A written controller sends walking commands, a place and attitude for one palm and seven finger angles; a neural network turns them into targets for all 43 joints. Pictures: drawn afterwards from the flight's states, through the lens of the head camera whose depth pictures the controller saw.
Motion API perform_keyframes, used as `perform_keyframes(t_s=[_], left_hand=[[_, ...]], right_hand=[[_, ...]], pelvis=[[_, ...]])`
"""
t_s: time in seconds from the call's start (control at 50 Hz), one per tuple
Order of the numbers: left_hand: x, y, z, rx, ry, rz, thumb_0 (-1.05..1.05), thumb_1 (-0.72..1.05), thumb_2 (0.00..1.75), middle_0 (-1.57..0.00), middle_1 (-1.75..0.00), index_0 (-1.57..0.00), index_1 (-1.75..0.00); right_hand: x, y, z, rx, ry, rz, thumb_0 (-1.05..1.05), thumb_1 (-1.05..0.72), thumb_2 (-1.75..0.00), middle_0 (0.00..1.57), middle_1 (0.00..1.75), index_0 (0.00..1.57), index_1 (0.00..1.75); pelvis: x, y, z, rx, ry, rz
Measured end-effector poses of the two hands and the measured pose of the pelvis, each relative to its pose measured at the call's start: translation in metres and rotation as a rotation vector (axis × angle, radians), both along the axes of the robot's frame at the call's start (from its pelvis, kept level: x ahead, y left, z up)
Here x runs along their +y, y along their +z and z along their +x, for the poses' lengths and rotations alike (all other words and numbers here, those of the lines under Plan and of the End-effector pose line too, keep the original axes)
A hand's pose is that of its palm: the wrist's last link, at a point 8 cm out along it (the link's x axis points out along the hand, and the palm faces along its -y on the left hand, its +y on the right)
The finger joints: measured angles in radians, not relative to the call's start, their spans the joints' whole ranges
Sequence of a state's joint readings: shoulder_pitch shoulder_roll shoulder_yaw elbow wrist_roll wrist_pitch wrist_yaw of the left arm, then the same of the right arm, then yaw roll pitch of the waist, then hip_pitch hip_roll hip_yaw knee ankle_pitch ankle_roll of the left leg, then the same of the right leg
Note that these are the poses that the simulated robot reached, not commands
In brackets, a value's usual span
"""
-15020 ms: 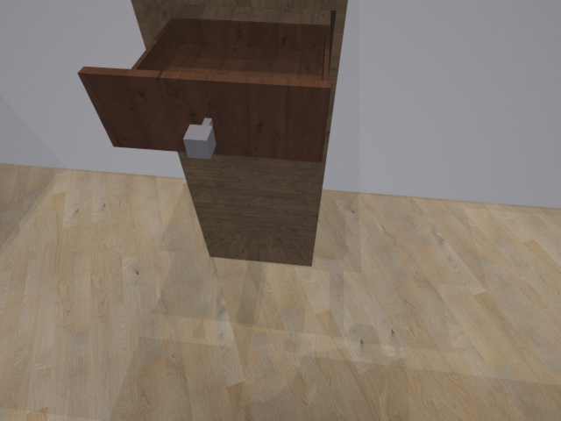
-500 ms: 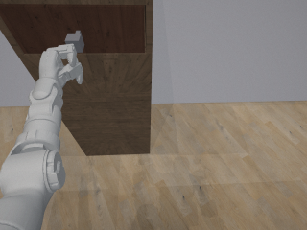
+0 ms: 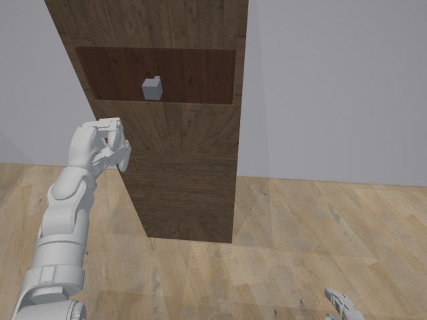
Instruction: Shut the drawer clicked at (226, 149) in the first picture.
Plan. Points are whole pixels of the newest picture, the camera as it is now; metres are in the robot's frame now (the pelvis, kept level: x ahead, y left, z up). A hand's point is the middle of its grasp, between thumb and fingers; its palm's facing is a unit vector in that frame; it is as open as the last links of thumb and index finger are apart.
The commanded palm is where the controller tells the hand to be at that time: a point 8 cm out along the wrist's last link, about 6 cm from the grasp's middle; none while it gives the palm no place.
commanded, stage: draw the hand back to the body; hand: left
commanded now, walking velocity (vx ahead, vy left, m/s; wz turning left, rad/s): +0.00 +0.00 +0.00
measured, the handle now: (154, 85) +0.61 +0.18 +0.14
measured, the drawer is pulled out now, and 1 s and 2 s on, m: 0.00 0.00 0.00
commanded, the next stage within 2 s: step back with the hand held close in 0.92 s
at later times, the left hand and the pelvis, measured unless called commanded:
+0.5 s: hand (67, 211) +0.23 +0.22 +0.17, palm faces +0.34 -0.90 -0.29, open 3.3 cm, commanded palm +0.18 +0.26 +0.17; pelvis -0.02 +0.00 +0.01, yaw +0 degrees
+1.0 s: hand (16, 264) +0.16 +0.25 +0.17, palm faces +0.45 -0.82 -0.36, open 3.2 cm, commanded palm +0.11 +0.29 +0.18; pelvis -0.02 +0.00 +0.01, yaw +1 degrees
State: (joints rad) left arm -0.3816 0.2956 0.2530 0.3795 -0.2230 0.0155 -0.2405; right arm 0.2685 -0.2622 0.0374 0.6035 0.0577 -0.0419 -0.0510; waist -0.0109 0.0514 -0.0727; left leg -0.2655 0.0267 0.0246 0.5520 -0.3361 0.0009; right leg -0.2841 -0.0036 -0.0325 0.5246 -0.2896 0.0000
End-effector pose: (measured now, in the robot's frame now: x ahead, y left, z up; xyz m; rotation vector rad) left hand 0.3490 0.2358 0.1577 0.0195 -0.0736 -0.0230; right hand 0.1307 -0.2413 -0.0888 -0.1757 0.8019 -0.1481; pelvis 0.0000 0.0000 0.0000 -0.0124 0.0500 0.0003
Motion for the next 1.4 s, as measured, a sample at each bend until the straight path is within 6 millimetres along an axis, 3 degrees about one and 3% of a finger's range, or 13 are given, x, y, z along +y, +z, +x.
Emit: perform_keyframes(t_s=[0.06, 0.12, 0.22, 0.6, 0.8, 0.9, 1.06, 1.12, 1.26, 1.4], left_hand=[[0.004, 0.004, -0.021, 0.005, 0.002, 0.006, 0.02, 0.9, 0.9, -1.4, -1.6, -1.4, -1.6], [0.005, 0.012, -0.044, -0.042, 0.084, 0.12, 0.02, 0.9, 0.9, -1.4, -1.6, -1.4, -1.6], [0.006, 0.012, -0.082, -0.099, 0.206, 0.19, 0.01, 0.9, 0.9, -1.4, -1.6, -1.4, -1.6], [0.033, 0.021, -0.18, -0.126, 0.373, 0.337, 0.01, 0.89, 0.9, -1.4, -1.6, -1.4, -1.6], [0.044, 0.028, -0.232, -0.106, 0.437, 0.421, 0.01, 0.89, 0.9, -1.4, -1.6, -1.4, -1.6], [0.05, 0.027, -0.238, -0.112, 0.475, 0.411, 0.01, 0.89, 0.9, -1.41, -1.6, -1.4, -1.6], [0.049, 0.025, -0.231, -0.127, 0.464, 0.384, 0.01, 0.89, 0.9, -1.41, -1.6, -1.4, -1.6], [0.053, 0.034, -0.227, -0.16, 0.446, 0.422, 0.01, 0.89, 0.9, -1.41, -1.6, -1.4, -1.6], [0.054, 0.03, -0.219, -0.114, 0.36, 0.489, 0.01, 0.89, 0.9, -1.4, -1.6, -1.4, -1.6], [0.058, 0.025, -0.229, -0.088, 0.309, 0.532, 0.01, 0.89, 0.9, -1.4, -1.6, -1.4, -1.6]], right_hand=[[0.006, 0.009, 0.017, -0.071, 0.029, 0.006, 0.01, -0.9, -0.9, 0.2, 0.3, 0.2, 0.3], [0.011, 0.018, 0.031, -0.133, 0.06, 0.004, 0.01, -0.9, -0.9, 0.2, 0.3, 0.2, 0.3], [0.02, 0.026, 0.042, -0.152, 0.098, 0.001, 0.01, -0.9, -0.9, 0.2, 0.3, 0.2, 0.3], [0.023, 0.014, 0.021, -0.075, 0.099, 0.006, 0.01, -0.9, -0.9, 0.21, 0.3, 0.2, 0.3], [0.022, 0.021, 0.027, -0.135, 0.098, -0.016, 0.02, -0.9, -0.9, 0.2, 0.3, 0.2, 0.3], [0.029, 0.024, 0.033, -0.156, 0.126, -0.024, 0.01, -0.9, -0.9, 0.2, 0.3, 0.2, 0.3], [0.039, 0.028, 0.035, -0.176, 0.141, -0.012, 0.01, -0.9, -0.9, 0.2, 0.3, 0.2, 0.3], [0.04, 0.029, 0.032, -0.162, 0.135, -0.01, 0.01, -0.9, -0.9, 0.21, 0.3, 0.2, 0.3], [0.026, 0.023, 0.015, -0.087, 0.056, -0.036, 0.01, -0.9, -0.9, 0.21, 0.3, 0.21, 0.3], [0.017, 0.019, -0.009, -0.041, -0.014, -0.062, 0.01, -0.9, -0.9, 0.2, 0.3, 0.2, 0.3]], pelvis=[[0.0, 0.001, -0.004, -0.023, 0.006, 0.002], [-0.001, 0.003, -0.009, -0.047, 0.002, 0.005], [-0.002, 0.008, -0.015, -0.076, 0.003, 0.008], [-0.001, 0.012, -0.014, -0.134, -0.001, 0.003], [0.003, 0.011, -0.014, -0.14, 0.0, -0.002], [0.004, 0.01, -0.018, -0.147, 0.012, -0.002], [0.005, 0.01, -0.019, -0.149, 0.008, -0.001], [0.006, 0.01, -0.019, -0.122, 0.006, -0.007], [0.015, 0.01, -0.026, -0.052, -0.009, -0.002], [0.021, 0.006, -0.04, -0.037, -0.016, 0.008]])
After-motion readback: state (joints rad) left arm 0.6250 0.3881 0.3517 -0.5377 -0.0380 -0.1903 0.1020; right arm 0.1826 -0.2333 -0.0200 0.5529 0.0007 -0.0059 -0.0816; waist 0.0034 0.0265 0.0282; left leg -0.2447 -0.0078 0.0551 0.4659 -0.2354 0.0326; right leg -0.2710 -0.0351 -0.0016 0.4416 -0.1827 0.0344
